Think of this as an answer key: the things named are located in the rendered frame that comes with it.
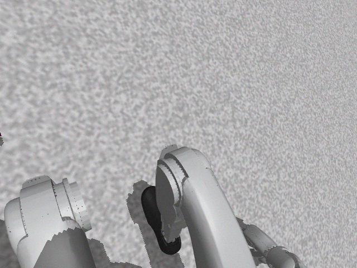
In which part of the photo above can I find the right robot foot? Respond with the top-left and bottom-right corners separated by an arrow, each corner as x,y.
141,186 -> 181,255

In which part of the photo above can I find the right robot arm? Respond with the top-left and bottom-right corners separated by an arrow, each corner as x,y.
266,246 -> 307,268

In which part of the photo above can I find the right robot hand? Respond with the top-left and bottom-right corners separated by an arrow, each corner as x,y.
236,217 -> 278,266

